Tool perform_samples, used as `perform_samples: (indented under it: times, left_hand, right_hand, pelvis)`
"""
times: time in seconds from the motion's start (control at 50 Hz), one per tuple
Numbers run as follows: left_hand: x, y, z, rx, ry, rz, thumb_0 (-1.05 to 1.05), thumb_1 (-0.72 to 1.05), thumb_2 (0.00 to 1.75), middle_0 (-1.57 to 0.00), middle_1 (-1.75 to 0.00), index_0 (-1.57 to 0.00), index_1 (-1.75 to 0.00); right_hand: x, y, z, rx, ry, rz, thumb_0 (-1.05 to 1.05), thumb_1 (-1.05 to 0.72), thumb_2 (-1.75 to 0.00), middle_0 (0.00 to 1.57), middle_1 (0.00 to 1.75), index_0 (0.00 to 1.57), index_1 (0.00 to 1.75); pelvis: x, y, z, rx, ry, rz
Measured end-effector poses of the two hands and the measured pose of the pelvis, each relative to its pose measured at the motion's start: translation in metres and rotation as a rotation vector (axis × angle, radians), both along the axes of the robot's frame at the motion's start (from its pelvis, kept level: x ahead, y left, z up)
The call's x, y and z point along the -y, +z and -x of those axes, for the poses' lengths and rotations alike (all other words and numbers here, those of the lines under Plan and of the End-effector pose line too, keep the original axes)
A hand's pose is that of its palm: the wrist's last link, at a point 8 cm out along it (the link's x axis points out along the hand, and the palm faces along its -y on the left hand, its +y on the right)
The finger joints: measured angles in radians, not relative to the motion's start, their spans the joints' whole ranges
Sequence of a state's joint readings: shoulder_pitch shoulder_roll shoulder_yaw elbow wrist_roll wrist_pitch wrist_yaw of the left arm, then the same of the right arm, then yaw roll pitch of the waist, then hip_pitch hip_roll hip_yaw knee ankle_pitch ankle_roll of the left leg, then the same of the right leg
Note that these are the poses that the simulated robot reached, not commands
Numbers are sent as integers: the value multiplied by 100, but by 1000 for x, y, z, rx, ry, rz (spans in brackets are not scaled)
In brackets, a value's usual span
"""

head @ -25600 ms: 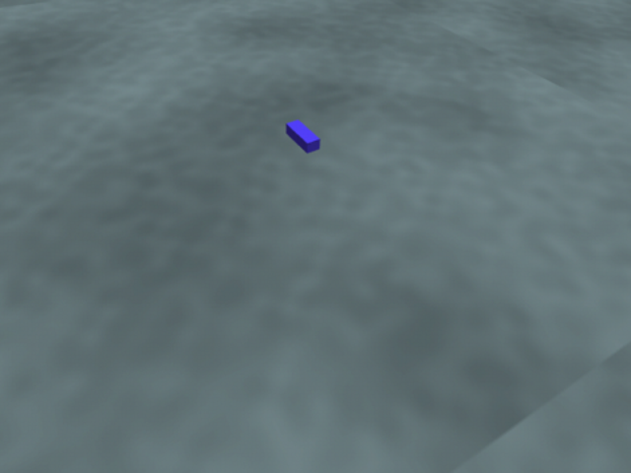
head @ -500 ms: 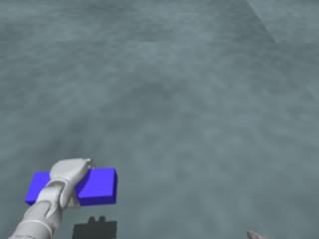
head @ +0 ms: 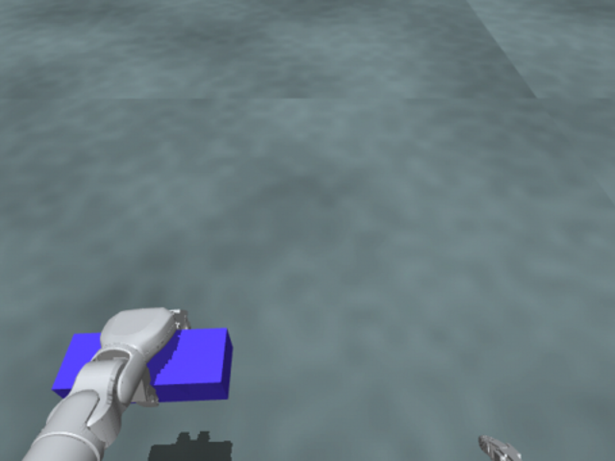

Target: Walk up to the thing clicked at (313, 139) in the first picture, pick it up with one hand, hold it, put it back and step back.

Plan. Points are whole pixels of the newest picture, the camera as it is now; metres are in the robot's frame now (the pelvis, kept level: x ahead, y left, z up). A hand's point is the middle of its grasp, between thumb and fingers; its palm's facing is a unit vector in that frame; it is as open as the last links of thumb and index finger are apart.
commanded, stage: hold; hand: left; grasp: from above
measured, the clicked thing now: (150, 366) +0.30 +0.23 -0.08
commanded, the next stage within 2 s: crouch in 1.20 s
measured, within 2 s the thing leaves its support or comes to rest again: neither
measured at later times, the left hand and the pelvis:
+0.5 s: hand (145, 370) +0.27 +0.22 -0.03, palm faces -0.45 -0.06 -0.89, open 10.8 cm; pelvis -0.01 +0.00 +0.01, yaw +0 degrees
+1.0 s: hand (140, 374) +0.27 +0.22 -0.02, palm faces -0.45 -0.06 -0.89, open 10.8 cm; pelvis -0.02 +0.00 +0.01, yaw +0 degrees
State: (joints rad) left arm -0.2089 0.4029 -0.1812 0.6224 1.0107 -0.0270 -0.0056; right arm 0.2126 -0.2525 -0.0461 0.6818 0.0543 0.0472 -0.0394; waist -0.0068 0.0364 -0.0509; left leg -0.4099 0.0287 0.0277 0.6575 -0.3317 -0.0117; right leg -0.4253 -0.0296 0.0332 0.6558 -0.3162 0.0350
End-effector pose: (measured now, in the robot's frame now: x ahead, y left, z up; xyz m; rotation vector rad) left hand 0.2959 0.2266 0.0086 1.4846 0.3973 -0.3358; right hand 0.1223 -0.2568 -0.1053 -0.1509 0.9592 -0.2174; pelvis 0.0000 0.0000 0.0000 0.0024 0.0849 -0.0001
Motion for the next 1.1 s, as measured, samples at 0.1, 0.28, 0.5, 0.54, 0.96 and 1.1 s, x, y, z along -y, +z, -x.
perform_samples:
  times: [0.1, 0.28, 0.5, 0.54, 0.96, 1.1]
  left_hand:
    - [2, 5, 4, -4, -1, 6, -1, -15, 63, -60, -71, -65, -63]
    - [4, 11, 12, -8, -14, 12, -1, -15, 63, -60, -71, -65, -63]
    - [5, 20, 18, 4, -19, 13, -1, -15, 63, -60, -71, -65, -63]
    - [5, 21, 19, 5, -19, 13, -1, -15, 63, -60, -71, -65, -63]
    - [2, 24, 25, -2, -21, 13, -1, -16, 63, -60, -71, -65, -63]
    - [2, 24, 23, -4, -22, 14, -1, -17, 64, -61, -71, -65, -63]
  right_hand:
    - [-1, 3, -1, 11, 1, -5, 0, -90, -89, 20, 30, 20, 30]
    - [-4, 7, -1, 34, 8, -9, 1, -90, -89, 20, 30, 20, 30]
    - [-6, 11, -2, 55, 12, -13, 1, -90, -90, 20, 30, 20, 30]
    - [-6, 12, -3, 59, 12, -14, 1, -90, -90, 20, 30, 20, 30]
    - [-8, 16, -4, 58, 21, -13, 1, -91, -90, 20, 30, 20, 30]
    - [-8, 16, -5, 51, 16, -15, 1, -91, -90, 20, 30, 20, 30]
  pelvis:
    - [0, 2, 2, 13, -1, -1]
    - [0, 5, 8, 32, -4, -4]
    - [1, 8, 12, 54, -6, -5]
    - [1, 8, 13, 57, -7, -5]
    - [1, 12, 15, 74, -4, -6]
    - [1, 13, 14, 73, -5, -6]
